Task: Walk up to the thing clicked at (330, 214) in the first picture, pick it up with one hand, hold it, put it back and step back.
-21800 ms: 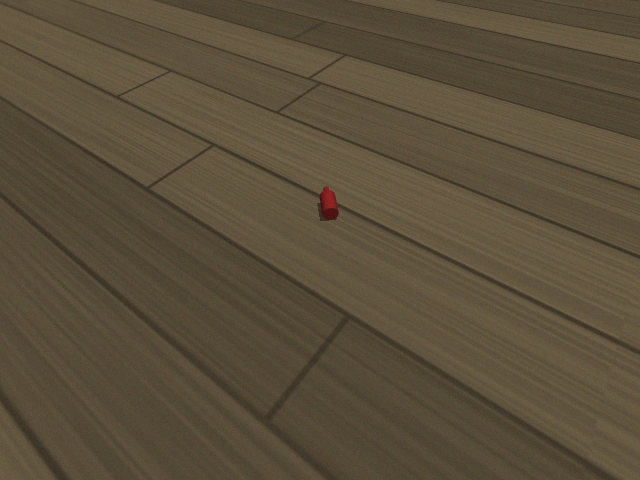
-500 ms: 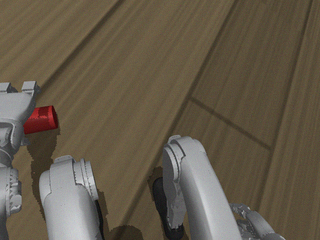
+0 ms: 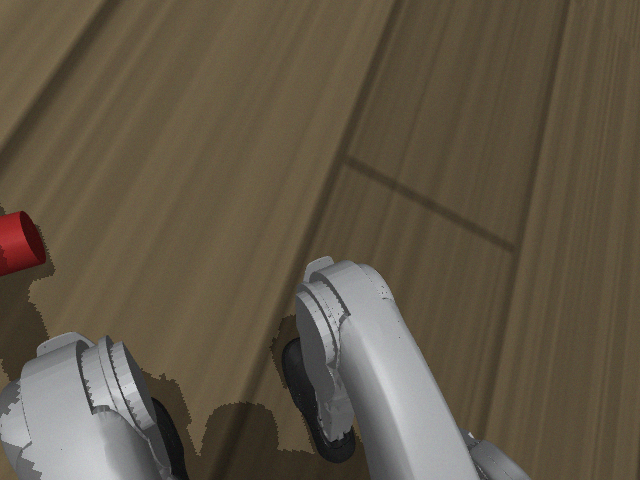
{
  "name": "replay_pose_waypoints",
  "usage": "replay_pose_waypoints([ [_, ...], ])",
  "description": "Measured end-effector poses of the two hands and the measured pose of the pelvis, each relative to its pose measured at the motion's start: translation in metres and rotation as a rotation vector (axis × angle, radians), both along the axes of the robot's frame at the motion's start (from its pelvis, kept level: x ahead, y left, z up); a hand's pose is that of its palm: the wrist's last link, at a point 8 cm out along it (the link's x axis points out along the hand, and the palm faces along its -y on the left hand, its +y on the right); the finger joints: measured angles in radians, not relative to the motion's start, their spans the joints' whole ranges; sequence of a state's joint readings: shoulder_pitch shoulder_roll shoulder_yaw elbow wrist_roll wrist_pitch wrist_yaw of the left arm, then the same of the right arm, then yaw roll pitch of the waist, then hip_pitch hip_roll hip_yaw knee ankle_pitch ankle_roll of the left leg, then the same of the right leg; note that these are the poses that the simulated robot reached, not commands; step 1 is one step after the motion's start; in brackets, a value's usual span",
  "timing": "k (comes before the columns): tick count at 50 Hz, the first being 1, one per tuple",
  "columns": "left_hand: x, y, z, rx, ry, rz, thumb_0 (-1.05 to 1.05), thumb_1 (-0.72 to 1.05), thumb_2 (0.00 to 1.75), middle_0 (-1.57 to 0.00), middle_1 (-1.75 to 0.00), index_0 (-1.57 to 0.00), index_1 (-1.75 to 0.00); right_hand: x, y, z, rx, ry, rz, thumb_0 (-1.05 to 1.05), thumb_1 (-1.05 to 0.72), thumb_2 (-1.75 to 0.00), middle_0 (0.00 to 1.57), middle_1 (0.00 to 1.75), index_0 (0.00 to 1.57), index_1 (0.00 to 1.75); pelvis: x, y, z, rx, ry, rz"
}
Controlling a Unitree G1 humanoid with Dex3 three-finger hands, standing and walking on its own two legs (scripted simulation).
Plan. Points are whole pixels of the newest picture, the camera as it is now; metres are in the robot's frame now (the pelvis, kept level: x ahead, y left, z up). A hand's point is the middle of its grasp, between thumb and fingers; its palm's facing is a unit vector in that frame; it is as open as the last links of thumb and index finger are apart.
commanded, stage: rest palm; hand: left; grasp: from above
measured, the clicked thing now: out of the picture +0.43 +0.34 -0.26
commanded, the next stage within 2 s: close in 0.12 s
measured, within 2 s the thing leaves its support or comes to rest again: neither
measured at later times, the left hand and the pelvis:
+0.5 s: hand out of the picture +0.42 +0.31 -0.23, palm faces -0.41 -0.09 -0.91, open 12.9 cm; pelvis +0.00 +0.00 +0.00, yaw -1 degrees
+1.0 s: hand out of the picture +0.42 +0.31 -0.23, palm faces -0.45 -0.15 -0.88, open 11.6 cm; pelvis -0.01 +0.00 +0.00, yaw -2 degrees
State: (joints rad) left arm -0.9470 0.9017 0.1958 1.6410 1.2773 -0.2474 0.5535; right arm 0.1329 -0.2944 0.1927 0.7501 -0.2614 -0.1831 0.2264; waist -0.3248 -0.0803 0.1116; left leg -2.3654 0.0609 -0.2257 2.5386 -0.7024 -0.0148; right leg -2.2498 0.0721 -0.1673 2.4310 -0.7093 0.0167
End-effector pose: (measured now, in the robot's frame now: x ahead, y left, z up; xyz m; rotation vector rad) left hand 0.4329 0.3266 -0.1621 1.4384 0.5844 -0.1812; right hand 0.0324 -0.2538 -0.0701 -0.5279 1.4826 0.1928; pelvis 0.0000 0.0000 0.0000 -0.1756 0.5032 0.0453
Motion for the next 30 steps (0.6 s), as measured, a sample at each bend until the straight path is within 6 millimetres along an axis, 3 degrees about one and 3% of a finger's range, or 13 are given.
replay_pose_waypoints([
  [9,-0.011,0.001,-0.006,-0.034,-0.017,-0.055,0.00,-0.51,0.99,-0.09,-0.97,-0.08,-0.98,0.016,-0.003,0.006,-0.018,-0.014,0.060,0.00,-0.90,-0.90,0.20,0.30,0.21,0.30,0.000,0.001,0.000,-0.014,-0.018,-0.003],
  [18,-0.010,-0.011,-0.005,-0.009,-0.060,-0.117,0.00,-0.44,1.03,-0.15,-0.95,-0.13,-0.97,0.036,-0.003,0.012,-0.020,-0.090,0.120,0.00,-0.90,-0.90,0.20,0.30,0.20,0.30,-0.004,0.004,-0.002,-0.026,-0.037,-0.005],
  [25,-0.007,-0.018,-0.010,0.012,-0.071,-0.096,0.00,-0.35,0.97,-0.22,-0.90,-0.21,-0.92,0.038,0.001,0.013,0.011,-0.104,0.133,0.00,-0.89,-0.90,0.20,0.30,0.20,0.30,-0.005,0.005,-0.001,-0.029,-0.035,-0.011],
  [30,-0.004,-0.011,-0.014,0.019,-0.057,-0.022,0.00,-0.31,0.92,-0.26,-0.87,-0.25,-0.88,0.033,0.003,0.015,0.024,-0.106,0.130,0.00,-0.89,-0.90,0.20,0.30,0.20,0.30,-0.005,0.005,-0.001,-0.028,-0.038,-0.014],
])
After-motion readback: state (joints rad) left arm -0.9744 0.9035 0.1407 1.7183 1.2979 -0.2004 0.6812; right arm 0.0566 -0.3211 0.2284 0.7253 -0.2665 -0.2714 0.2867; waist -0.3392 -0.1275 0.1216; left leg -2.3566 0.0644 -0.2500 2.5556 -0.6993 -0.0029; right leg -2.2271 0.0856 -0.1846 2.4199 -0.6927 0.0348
